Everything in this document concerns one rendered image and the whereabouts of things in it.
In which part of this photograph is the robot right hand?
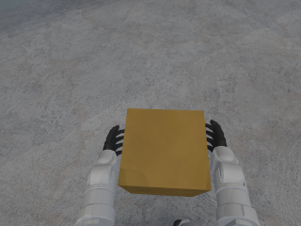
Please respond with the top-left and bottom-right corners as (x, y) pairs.
(205, 120), (228, 152)

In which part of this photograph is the left robot forearm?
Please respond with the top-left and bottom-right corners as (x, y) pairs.
(74, 149), (119, 226)

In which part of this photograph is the carton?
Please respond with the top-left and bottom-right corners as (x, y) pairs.
(118, 108), (212, 197)

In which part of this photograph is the robot left hand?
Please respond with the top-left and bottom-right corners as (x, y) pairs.
(103, 125), (125, 156)

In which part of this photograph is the right robot forearm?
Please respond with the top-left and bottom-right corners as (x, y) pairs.
(210, 146), (261, 226)

